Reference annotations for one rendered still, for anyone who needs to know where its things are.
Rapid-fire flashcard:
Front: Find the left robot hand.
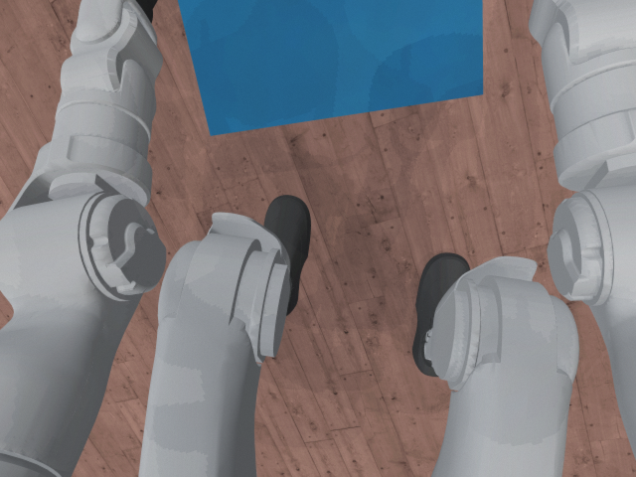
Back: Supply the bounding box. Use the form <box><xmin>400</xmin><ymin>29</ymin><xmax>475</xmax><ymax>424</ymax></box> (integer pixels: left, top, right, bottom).
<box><xmin>136</xmin><ymin>0</ymin><xmax>158</xmax><ymax>23</ymax></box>

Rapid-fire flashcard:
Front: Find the left robot forearm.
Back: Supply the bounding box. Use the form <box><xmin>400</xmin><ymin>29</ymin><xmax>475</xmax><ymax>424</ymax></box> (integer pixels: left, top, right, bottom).
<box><xmin>6</xmin><ymin>0</ymin><xmax>163</xmax><ymax>215</ymax></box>

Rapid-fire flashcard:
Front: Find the robot left foot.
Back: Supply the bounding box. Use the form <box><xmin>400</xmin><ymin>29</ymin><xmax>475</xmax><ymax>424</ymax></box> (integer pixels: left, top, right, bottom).
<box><xmin>264</xmin><ymin>195</ymin><xmax>311</xmax><ymax>316</ymax></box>

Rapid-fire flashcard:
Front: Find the carton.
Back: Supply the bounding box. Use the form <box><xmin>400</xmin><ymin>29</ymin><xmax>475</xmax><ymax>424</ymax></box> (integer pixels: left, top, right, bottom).
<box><xmin>178</xmin><ymin>0</ymin><xmax>483</xmax><ymax>136</ymax></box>

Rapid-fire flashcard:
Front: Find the right robot forearm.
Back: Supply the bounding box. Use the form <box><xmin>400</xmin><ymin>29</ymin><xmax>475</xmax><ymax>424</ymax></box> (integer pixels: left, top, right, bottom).
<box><xmin>529</xmin><ymin>0</ymin><xmax>636</xmax><ymax>192</ymax></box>

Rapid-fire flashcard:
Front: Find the right robot thigh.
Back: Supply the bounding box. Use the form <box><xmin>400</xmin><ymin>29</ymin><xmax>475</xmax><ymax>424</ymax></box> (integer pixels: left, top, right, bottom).
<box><xmin>431</xmin><ymin>275</ymin><xmax>572</xmax><ymax>477</ymax></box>

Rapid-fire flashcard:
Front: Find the robot right upper arm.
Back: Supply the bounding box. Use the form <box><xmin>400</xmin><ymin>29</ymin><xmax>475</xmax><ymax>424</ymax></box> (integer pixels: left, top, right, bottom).
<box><xmin>547</xmin><ymin>184</ymin><xmax>636</xmax><ymax>460</ymax></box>

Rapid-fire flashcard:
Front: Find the robot left upper arm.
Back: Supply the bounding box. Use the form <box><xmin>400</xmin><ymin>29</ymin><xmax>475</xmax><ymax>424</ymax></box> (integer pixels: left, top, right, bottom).
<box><xmin>0</xmin><ymin>191</ymin><xmax>166</xmax><ymax>477</ymax></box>

